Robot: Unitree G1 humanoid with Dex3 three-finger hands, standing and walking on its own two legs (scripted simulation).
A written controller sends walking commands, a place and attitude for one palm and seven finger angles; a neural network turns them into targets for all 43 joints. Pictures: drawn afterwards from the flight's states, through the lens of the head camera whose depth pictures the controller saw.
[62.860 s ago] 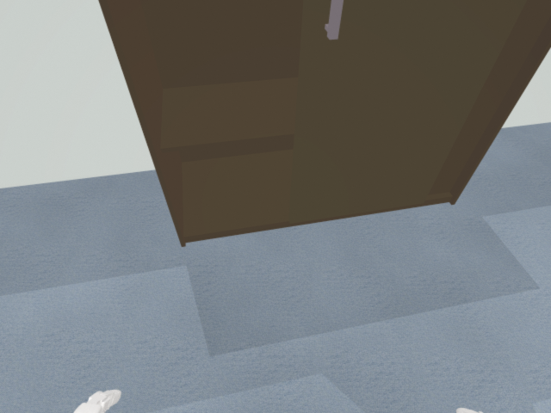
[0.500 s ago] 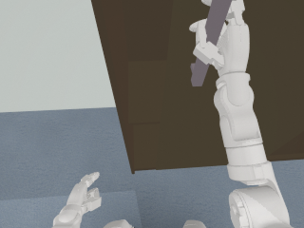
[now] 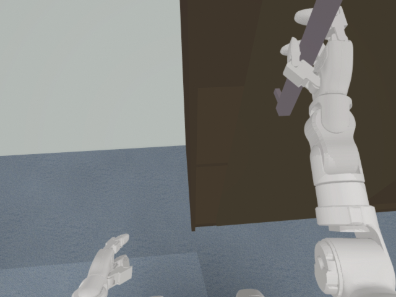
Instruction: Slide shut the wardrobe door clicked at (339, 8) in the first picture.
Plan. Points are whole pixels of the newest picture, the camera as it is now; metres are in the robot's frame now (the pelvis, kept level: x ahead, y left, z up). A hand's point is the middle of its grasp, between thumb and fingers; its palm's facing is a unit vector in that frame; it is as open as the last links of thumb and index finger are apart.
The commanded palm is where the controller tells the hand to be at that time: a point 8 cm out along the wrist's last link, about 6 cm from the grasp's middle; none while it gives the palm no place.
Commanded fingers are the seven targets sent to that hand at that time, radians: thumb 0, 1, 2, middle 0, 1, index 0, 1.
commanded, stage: step sideways, sliding the door along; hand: right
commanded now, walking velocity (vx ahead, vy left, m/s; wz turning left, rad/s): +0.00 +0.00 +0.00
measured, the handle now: (304, 39) +0.46 -0.19 +0.27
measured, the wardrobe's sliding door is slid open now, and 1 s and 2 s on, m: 0.10 0.00 0.00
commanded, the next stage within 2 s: stop walking and hold the door there in 0.78 s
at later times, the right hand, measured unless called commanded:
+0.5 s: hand (233, 71) +0.40 -0.06 +0.25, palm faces +0.01 +1.00 -0.08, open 6.5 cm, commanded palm +0.38 -0.04 +0.25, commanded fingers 0.00 -0.90 -0.90 0.45 1.40 0.45 1.40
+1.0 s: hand (231, 70) +0.41 -0.06 +0.24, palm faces +0.07 +0.99 -0.13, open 6.6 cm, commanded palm +0.38 -0.08 +0.24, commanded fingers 0.00 -0.90 -0.90 0.45 1.40 0.45 1.40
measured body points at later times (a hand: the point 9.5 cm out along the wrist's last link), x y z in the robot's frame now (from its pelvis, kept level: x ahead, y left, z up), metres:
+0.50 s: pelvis +0.02 +0.02 +0.00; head +0.06 +0.03 +0.45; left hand +0.25 +0.21 -0.10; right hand +0.40 -0.12 +0.25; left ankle +0.03 +0.11 -0.73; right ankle -0.01 -0.17 -0.73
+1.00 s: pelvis +0.01 +0.05 +0.00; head +0.04 +0.07 +0.44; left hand +0.20 +0.26 -0.11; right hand +0.40 -0.11 +0.25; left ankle +0.05 +0.15 -0.71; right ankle -0.01 -0.15 -0.73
